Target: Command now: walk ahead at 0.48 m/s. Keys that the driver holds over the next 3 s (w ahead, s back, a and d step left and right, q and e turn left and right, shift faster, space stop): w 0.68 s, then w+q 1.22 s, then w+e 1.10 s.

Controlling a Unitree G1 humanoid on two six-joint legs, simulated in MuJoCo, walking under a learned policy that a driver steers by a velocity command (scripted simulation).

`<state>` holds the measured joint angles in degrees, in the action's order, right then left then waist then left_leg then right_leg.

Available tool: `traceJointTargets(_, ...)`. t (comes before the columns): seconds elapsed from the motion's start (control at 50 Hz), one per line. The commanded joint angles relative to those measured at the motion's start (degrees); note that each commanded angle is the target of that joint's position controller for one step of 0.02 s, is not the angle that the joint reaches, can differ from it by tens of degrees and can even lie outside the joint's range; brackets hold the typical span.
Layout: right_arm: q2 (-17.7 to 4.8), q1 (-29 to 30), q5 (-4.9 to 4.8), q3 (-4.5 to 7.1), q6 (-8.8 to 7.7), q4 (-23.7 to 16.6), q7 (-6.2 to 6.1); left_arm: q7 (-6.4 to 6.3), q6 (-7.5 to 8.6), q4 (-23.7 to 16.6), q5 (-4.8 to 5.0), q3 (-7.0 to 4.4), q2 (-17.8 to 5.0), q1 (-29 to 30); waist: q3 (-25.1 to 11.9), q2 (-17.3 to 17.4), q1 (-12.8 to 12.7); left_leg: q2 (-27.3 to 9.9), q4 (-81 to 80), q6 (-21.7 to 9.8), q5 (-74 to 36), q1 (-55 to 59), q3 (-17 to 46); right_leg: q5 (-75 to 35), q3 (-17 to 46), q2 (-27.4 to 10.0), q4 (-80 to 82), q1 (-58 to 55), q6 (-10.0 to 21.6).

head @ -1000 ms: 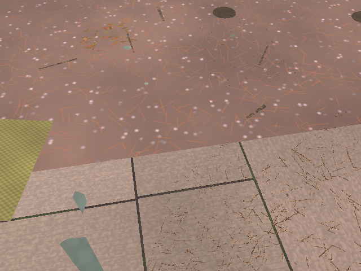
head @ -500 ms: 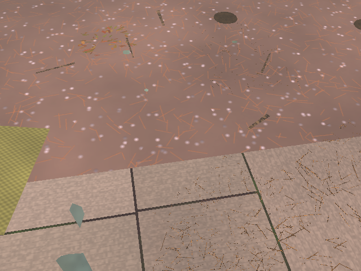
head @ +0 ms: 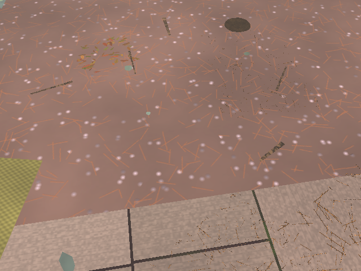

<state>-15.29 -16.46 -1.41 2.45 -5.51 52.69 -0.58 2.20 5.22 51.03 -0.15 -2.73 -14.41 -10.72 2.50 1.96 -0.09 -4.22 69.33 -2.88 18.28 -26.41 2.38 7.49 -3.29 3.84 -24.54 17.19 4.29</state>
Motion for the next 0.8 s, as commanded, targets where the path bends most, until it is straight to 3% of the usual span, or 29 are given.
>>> traceJointTargets(0.02, -3.07, -5.32, 0.54, 1.05, 1.09, -2.22, -0.51, -0.04, 1.74, -2.4, 0.01, -0.86, -5.39, 2.62, -1.77, -6.25, 2.72, -5.15, -2.84, 0.58, -3.4, -4.38, 2.44, 4.86, 17.08, -15.71, 18.78, 0.18, 10.19)
traceJointTargets(0.1, -3.91, 3.83, 1.56, 1.26, 1.1, -5.65, -0.63, -1.7, 1.57, -0.52, 0.15, -1.5, -8.56, -1.95, 0.7, -3.87, 0.82, -5.77, -15.77, 3.17, -15.59, -11.78, 1.72, 1.97, 13.67, -15.6, 20.61, -2.1, 10.42)
traceJointTargets(0.18, -2.64, 12.27, 1.05, 0.63, 0.39, -7.79, 0.21, -2.49, 0.89, 0.83, 0.98, -1.64, -9.95, -6.14, 1.25, -3.6, -2.34, -3.08, -30.16, 4.05, -24.13, -9.22, -1.09, -0.29, 9.13, -14.25, 20.05, -5.11, 8.22)
traceJointTargets(0.26, -3.06, 17.9, 0.36, 0.26, 0.02, -10.11, 1.5, -2.48, -0.22, 2.84, 1.49, -1.85, -10.47, -10.35, 2.13, -3.99, -4.33, -1.78, -37.14, 3.36, -21.4, -9.46, -1.21, -0.7, 9.07, -16.67, 16.42, -12.75, 7.45)
traceJointTargets(0.32, -4.95, 16.84, 0.21, 0.67, -0.54, -10.9, 2.31, -2.51, -1.29, 3.13, 1.49, -2.26, -11.34, -10.4, 1.04, -5.52, -2.72, -0.46, -40.2, 1.04, -14.41, -5.84, -1.86, -4.77, 10.28, -18.84, 11.82, -17.31, 6.09)
traceJointTargets(0.34, -6.08, 13.37, 0.24, 1.24, -0.72, -10.18, 2.35, -2.51, -1.66, 2.88, 1.44, -2.3, -11.65, -9.27, -0.74, -6.12, -0.32, 0.97, -41.56, -0.04, -12.84, -0.6, -3.26, -12.15, 9.47, -18.15, 7.59, -17.5, 5.17)
traceJointTargets(0.36, -8.48, 5.37, 0.34, 2.6, -0.84, -7.76, 2.09, -2.48, -1.99, 2.67, 1.13, -1.85, -10.5, -8.89, -5.6, -5.21, 3.44, 2.68, -42.61, -1.69, -12.16, 10.08, -4.56, -21.0, 6.89, -15.02, -2.36, -16.07, 3.73)
traceJointTargets(0.38, -12.91, -5.82, 0.93, 4.07, -0.81, -5.33, 1.62, -2.51, -1.94, 1.21, 0.04, -0.62, -7.64, -9.19, -14.8, -0.27, 7.37, -5.07, -40.76, -5.29, -13.22, 27.2, 3.83, -14.79, 3.6, -11.55, -19.65, -6.96, 1.61)
traceJointTargets(0.4, -18.49, -10.63, 1.34, 5.42, -0.26, -3.55, 1.73, -1.99, -0.57, 0.22, 0.02, 1.4, -0.7, -15.25, -21.24, 15.86, 4.66, -17.71, -46.86, -14.4, -2.75, 47.15, 30.72, 14.09, 1.04, -0.78, -40.37, 17.18, -2.65)
traceJointTargets(0.42, -12.31, -10.8, 1.08, 3.75, -0.37, -3.97, 1.93, -1.87, 0.81, 1.03, 1.25, 0.36, -5.79, -12.9, -21.88, 11.85, 6.36, -18.32, -52.52, -14.5, 3.32, 47.56, 38.86, 24.6, 9.55, -1.89, -48.68, 24.31, -2.12)
traceJointTargets(0.44, -9.65, -5.97, 1.2, 2.81, -0.59, -4.99, 1.83, -1.64, 1.69, -0.49, 2.71, -0.62, -9.53, -7.88, -14.09, 8.07, 5.81, -16.53, -52.79, -11.89, 1.27, 41.48, 30.69, 20.32, 9.9, -4.92, -50.58, 28.33, -0.88)
traceJointTargets(0.46, -8.22, -1.59, 1.45, 2.31, -0.61, -6.11, 1.75, -1.88, 1.9, -1.1, 2.64, -0.53, -9.27, -4.93, -10.32, 3.85, 4.25, -14.35, -53.52, -10.66, -4.5, 34.47, 23.54, 15.13, 8.17, -8.1, -48.72, 26.88, -0.67)
traceJointTargets(0.48, -6.66, 1.3, 1.65, 1.87, -0.63, -6.44, 1.89, -2.12, 1.71, -1.35, 1.69, -0.71, -8.74, -3.21, -6.8, 1.66, 2.94, -12.29, -55.36, -10.22, -9.45, 28.08, 18.81, 11.58, 7.6, -9.92, -44.83, 25.12, -0.98)
traceJointTargets(0.52, -5.15, 2.91, 2.05, 1.41, -0.93, -6.32, 2.12, -2.12, 0.38, -1.03, 1.16, -0.83, -7.06, -4.37, -5.28, 2.86, 0.35, -9.74, -58.67, -9.58, -14.15, 21.81, 13.56, 7.77, 7.68, -11.71, -40.43, 19.5, -1.56)
traceJointTargets(0.56, -6.17, 1.85, 1.61, 1.71, -1.33, -5.43, 2.05, -2.21, -0.7, -1.11, 0.92, -0.59, -5.41, -4.32, -3.96, 2.0, -0.51, -9.31, -60.71, -10.38, -18.59, 19.72, 10.21, 5.9, 7.05, -12.05, -37.01, 19.55, -2.56)
traceJointTargets(0.6, -7.42, 0.25, 1.52, 2.1, -1.24, -4.44, 1.56, -2.32, -1.07, -2.41, 0.44, -0.58, -5.23, -0.88, -2.29, 0.73, -0.1, -9.24, -62.09, -10.79, -21.53, 19.97, 7.84, 1.5, 6.79, -12.17, -31.37, 22.66, -3.75)
traceJointTargets(0.7, -7.82, -3.7, 0.95, 2.07, -0.44, -2.24, 0.5, -1.67, -0.5, -5.18, 0.45, -0.07, -3.64, 9.09, 0.28, 1.3, 2.72, -6.07, -63.32, -8.48, -20.92, 19.59, 1.81, -12.37, 4.45, -10.03, -14.09, 20.4, -4.48)
traceJointTargets(0.8, -8.71, -8.08, 0.18, 2.52, 0.83, 0.12, -0.03, -0.46, 0.67, -8.12, 0.98, 0.0, -4.45, 16.77, 2.32, 1.56, 4.16, -8.64, -59.43, -8.29, -20.18, 25.66, 4.99, -11.44, 5.34, -7.83, -5.09, 19.65, -4.0)
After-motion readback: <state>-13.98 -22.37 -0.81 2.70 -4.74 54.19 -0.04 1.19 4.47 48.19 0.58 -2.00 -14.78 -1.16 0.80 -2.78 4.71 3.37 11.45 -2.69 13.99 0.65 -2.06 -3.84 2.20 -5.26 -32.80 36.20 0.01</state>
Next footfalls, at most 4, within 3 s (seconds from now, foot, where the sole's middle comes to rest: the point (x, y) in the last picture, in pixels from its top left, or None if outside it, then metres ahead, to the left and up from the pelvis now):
0.38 left None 0.37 0.17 -0.77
0.92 right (208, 221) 0.68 -0.07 -0.77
1.44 left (131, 178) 0.88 0.26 -0.77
1.94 right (143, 118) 1.23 0.23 -0.77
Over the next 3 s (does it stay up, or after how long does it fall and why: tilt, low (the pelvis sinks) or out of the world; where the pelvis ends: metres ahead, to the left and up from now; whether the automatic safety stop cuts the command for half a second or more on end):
stays up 1.50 0.45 -0.01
